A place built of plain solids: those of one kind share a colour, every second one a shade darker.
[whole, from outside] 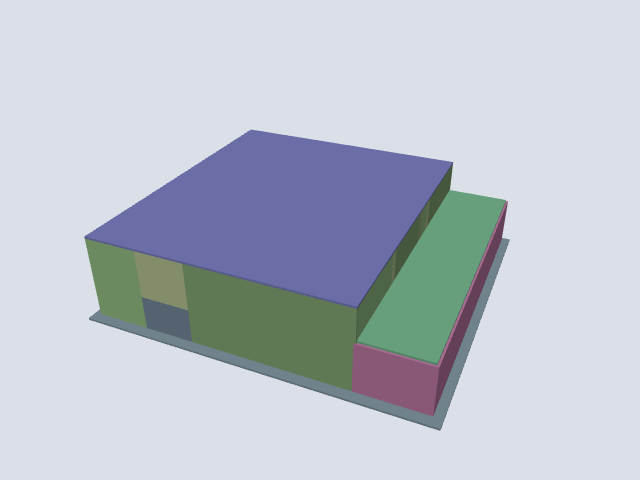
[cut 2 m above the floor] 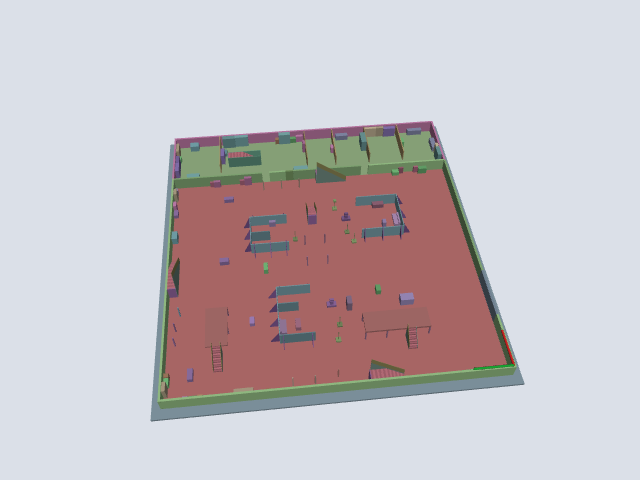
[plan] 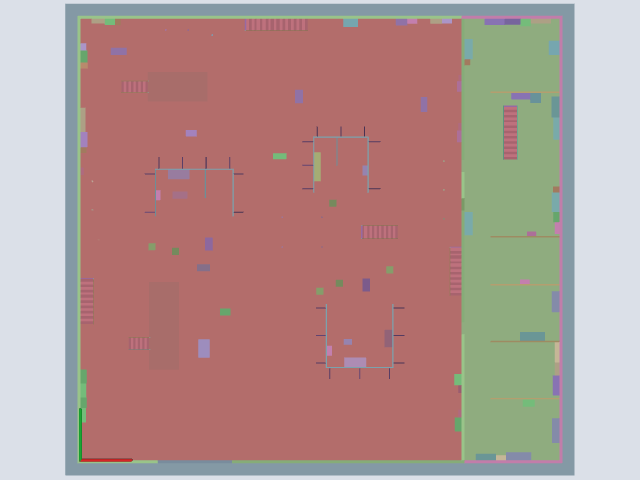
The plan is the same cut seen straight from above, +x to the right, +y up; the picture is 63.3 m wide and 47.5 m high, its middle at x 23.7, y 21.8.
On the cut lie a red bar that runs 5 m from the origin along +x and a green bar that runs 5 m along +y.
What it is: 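A film and television sound stage with a two-storey annex along one side; the building has no window; on its floor three built sets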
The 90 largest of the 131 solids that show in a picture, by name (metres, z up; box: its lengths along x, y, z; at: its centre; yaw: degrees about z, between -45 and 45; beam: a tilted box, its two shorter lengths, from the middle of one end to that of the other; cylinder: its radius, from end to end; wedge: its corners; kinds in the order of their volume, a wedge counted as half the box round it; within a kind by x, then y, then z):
{
 "floor_site_1": {"box": [50.39, 46.69, 0.3], "at": [23.7, 21.84, -0.45]},
 "wall_bay_1": {"box": [0.3, 43.69, 12.25], "at": [-0.15, 21.84, 6.12]},
 "wall_bay_2": {"box": [7.95, 0.3, 12.25], "at": [3.68, -0.15, 6.12]},
 "wall_bay_3": {"box": [38.3, 0.3, 12.25], "at": [18.85, 43.84, 6.12]},
 "wall_bay_4": {"box": [23.01, 0.3, 12.25], "at": [26.49, -0.15, 6.12]},
 "wall_bay_5": {"box": [0.3, 12.46, 12.25], "at": [37.85, 6.23, 6.12]},
 "wall_bay_6": {"box": [0.3, 11.07, 12.25], "at": [37.85, 19.2, 6.12]},
 "wall_bay_7": {"box": [0.3, 2.6, 12.25], "at": [37.85, 27.23, 6.12]},
 "wall_bay_8": {"box": [0.3, 13.96, 12.25], "at": [37.85, 36.71, 6.12]},
 "roof_bay_1": {"box": [38.3, 44.29, 0.3], "at": [18.85, 21.84, 12.4]},
 "floor_bay_1": {"box": [37.7, 43.69, 0.3], "at": [18.85, 21.84, -0.15]},
 "wall_annex_1": {"box": [9.99, 0.3, 7.28], "at": [42.7, -0.15, 3.64]},
 "wall_annex_2": {"box": [9.99, 0.3, 7.28], "at": [42.7, 43.84, 3.64]},
 "wall_annex_3": {"box": [0.3, 43.69, 7.28], "at": [47.54, 21.84, 3.64]},
 "floor_annex_ground_1": {"box": [9.69, 43.69, 0.3], "at": [42.55, 21.84, -0.15]},
 "roof_annex_1": {"box": [9.69, 43.69, 0.3], "at": [42.55, 21.84, 7.43]},
 "rack_1": {"box": [0.83, 2.31, 2.47], "at": [38.41, 23.42, 1.24]},
 "rack_2": {"box": [0.82, 1.99, 2.53], "at": [38.41, 40.69, 1.26]},
 "rack_3": {"box": [2.01, 0.64, 2.16], "at": [40.11, 0.32, 1.08]},
 "rack_4": {"box": [2.47, 0.87, 2.41], "at": [44.73, 12.27, 1.21]},
 "rack_5": {"box": [0.76, 1.93, 2.14], "at": [47.01, 25.53, 1.07]},
 "rack_6": {"box": [0.77, 2.08, 2.43], "at": [47.01, 34.96, 1.22]},
 "rack_7": {"box": [0.61, 2.21, 2.07], "at": [47.09, 32.82, 1.03]},
 "wall_bay_lintel_1": {"box": [7.34, 0.3, 7.1], "at": [11.32, -0.15, 8.7]},
 "wall_bay_lintel_2": {"box": [0.3, 1.2, 10.05], "at": [37.85, 13.06, 7.22]},
 "wall_bay_lintel_3": {"box": [0.3, 1.2, 6.41], "at": [37.85, 25.33, 9.04]},
 "wall_bay_lintel_4": {"box": [0.3, 1.2, 10.05], "at": [37.85, 29.13, 7.22]},
 "setwall_1": {"box": [0.12, 4.61, 3.4], "at": [7.42, 26.44, 1.7]},
 "setwall_2": {"box": [7.8, 0.12, 3.4], "at": [11.26, 28.8, 1.7]},
 "setwall_3": {"box": [0.12, 2.78, 3.4], "at": [12.36, 27.35, 1.7]},
 "setwall_4": {"box": [0.12, 4.61, 3.4], "at": [15.11, 26.44, 1.7]},
 "setwall_5": {"box": [0.12, 5.45, 3.73], "at": [23.08, 29.19, 1.86]},
 "setwall_6": {"box": [0.12, 6.24, 3.36], "at": [24.33, 12.36, 1.68]},
 "setwall_7": {"box": [0.12, 2.79, 3.73], "at": [25.38, 30.53, 1.86]},
 "setwall_8": {"box": [5.49, 0.12, 3.73], "at": [25.77, 31.98, 1.86]},
 "setwall_9": {"box": [6.71, 0.12, 3.36], "at": [27.63, 9.18, 1.68]},
 "setwall_10": {"box": [0.12, 5.45, 3.73], "at": [28.45, 29.19, 1.86]},
 "setwall_11": {"box": [0.12, 6.24, 3.36], "at": [30.92, 12.36, 1.68]},
 "wall_part_annex_ground_1": {"box": [6.82, 0.15, 3.34], "at": [43.98, 6.1, 1.67]},
 "wall_part_annex_ground_2": {"box": [6.82, 0.15, 3.34], "at": [43.98, 11.76, 1.67]},
 "wall_part_annex_ground_3": {"box": [6.82, 0.15, 3.34], "at": [43.98, 17.37, 1.67]},
 "wall_part_annex_ground_4": {"box": [6.82, 0.15, 3.34], "at": [43.98, 22.13, 1.67]},
 "wall_part_annex_ground_5": {"box": [6.82, 0.15, 3.34], "at": [43.98, 36.42, 1.67]},
 "floor_gantry_1": {"box": [2.99, 8.69, 0.3], "at": [8.26, 13.3, 1.85]},
 "floor_gantry_2": {"box": [5.91, 2.92, 0.3], "at": [9.62, 36.97, 1.96]},
 "door_bay_1": {"box": [7.34, 0.3, 5.15], "at": [11.32, -0.15, 2.58]},
 "lockers_1": {"box": [0.5, 2.39, 1.89], "at": [0.25, 33.69, 0.94]},
 "lockers_2": {"box": [1.3, 0.46, 1.86], "at": [1.75, 43.46, 0.93]},
 "lockers_3": {"box": [1.16, 0.5, 1.85], "at": [35.18, 43.44, 0.93]},
 "lockers_4": {"box": [1.0, 0.49, 1.91], "at": [41.61, 0.24, 0.95]},
 "lockers_5": {"box": [2.0, 0.47, 1.82], "at": [45.55, 43.46, 0.91]},
 "lockers_6": {"box": [0.47, 1.29, 1.84], "at": [47.16, 9.04, 0.92]},
 "lockers_7": {"box": [0.46, 2.0, 1.83], "at": [47.16, 10.69, 0.92]},
 "wardrobe_1": {"box": [1.97, 0.61, 1.72], "at": [40.97, 43.39, 0.86]},
 "wardrobe_2": {"box": [1.6, 0.59, 1.74], "at": [42.75, 43.4, 0.87]},
 "wardrobe_3": {"box": [1.87, 0.64, 1.89], "at": [43.57, 36.02, 0.94]},
 "wardrobe_4": {"box": [0.65, 1.99, 1.71], "at": [47.07, 7.4, 0.85]},
 "wall_stair_1": {"box": [0.1, 5.25, 6.09], "at": [41.85, 32.36, 3.0]},
 "wall_stair_2": {"box": [0.1, 5.25, 6.09], "at": [43.24, 32.36, 3.0]},
 "step_1": {"box": [1.26, 0.32, 2.27], "at": [0.63, 16.25, 1.08]},
 "step_2": {"box": [0.35, 1.15, 3.13], "at": [18.15, 43.12, 1.51]},
 "step_3": {"box": [0.35, 1.15, 2.17], "at": [19.54, 43.12, 1.03]},
 "step_4": {"box": [1.12, 0.35, 2.35], "at": [37.14, 19.33, 1.12]},
 "step_5": {"box": [1.12, 0.35, 2.92], "at": [37.14, 20.11, 1.41]},
 "step_6": {"box": [1.11, 0.35, 3.5], "at": [37.14, 20.89, 1.7]},
 "bench_1": {"box": [2.5, 0.79, 0.88], "at": [43.36, 0.39, 0.44]},
 "bench_2": {"box": [0.76, 2.07, 0.93], "at": [47.01, 15.69, 0.47]},
 "bench_3": {"box": [0.72, 2.46, 0.93], "at": [47.03, 2.93, 0.47]},
 "roadcase_1": {"box": [0.55, 1.45, 1.05], "at": [0.27, 4.46, 0.53]},
 "roadcase_2": {"box": [1.34, 0.6, 0.93], "at": [19.71, 30.08, 0.47]},
 "roadcase_3": {"box": [0.67, 1.39, 1.05], "at": [37.37, 3.55, 0.53]},
 "roadcase_4": {"box": [1.18, 0.72, 1.11], "at": [44.36, 5.67, 0.56]},
 "crate_1": {"box": [1.48, 0.82, 1.21], "at": [26.73, 43.28, 0.6]},
 "crate_2": {"box": [1.05, 1.42, 1.06], "at": [46.87, 40.8, 0.53]},
 "cablebox_1": {"box": [0.69, 1.53, 0.66], "at": [0.34, 31.73, 0.33]},
 "cablebox_2": {"box": [1.58, 0.71, 0.64], "at": [3.79, 40.46, 0.32]},
 "cablebox_3": {"box": [0.78, 1.34, 0.76], "at": [21.63, 36.01, 0.38]},
 "cablebox_4": {"box": [0.65, 1.49, 0.72], "at": [33.99, 35.2, 0.36]},
 "cart_1": {"box": [1.14, 1.83, 1.22], "at": [12.21, 11.06, 0.61]},
 "desk_1": {"box": [1.5, 0.72, 0.77], "at": [9.84, 26.25, 0.39]},
 "desk_2": {"box": [0.77, 1.75, 0.76], "at": [30.48, 12.05, 0.38]},
 "sofa_1": {"box": [2.12, 0.93, 0.44], "at": [9.72, 28.28, 0.22]},
 "sofa_2": {"box": [2.18, 0.94, 0.44], "at": [27.2, 9.71, 0.22]},
 "counter_1": {"box": [0.64, 2.86, 0.93], "at": [23.46, 29.04, 0.47]},
 "monitor_1": {"box": [1.29, 0.7, 1.73], "at": [12.17, 19.05, 0.86]},
 "cabinet_1": {"box": [0.99, 0.48, 1.55], "at": [32.83, 43.45, 0.78]},
 "cabinet_2": {"box": [0.45, 1.16, 1.57], "at": [37.48, 32.06, 0.79]},
 "floor_wall_bay_door_1": {"box": [0.3, 1.2, 3.64], "at": [37.85, 25.33, 1.82]},
 "rail_1": {"wedge": [[16.38, 42.5, 4.5], [16.38, 42.5, 5.4], [16.38, 42.55, 4.5], [16.38, 42.55, 5.4], [22.51, 42.5, 0.23], [22.51, 42.5, 1.13], [22.51, 42.55, 0.23], [22.51, 42.55, 1.13]]},
 "wall_1": {"wedge": [[16.38, 42.5, -0.05], [16.38, 42.5, 4.5], [16.38, 42.55, -0.05], [16.38, 42.55, 4.5], [22.51, 42.5, -0.05], [22.51, 42.5, 0.24], [22.51, 42.55, -0.05], [22.51, 42.55, 0.24]]}
}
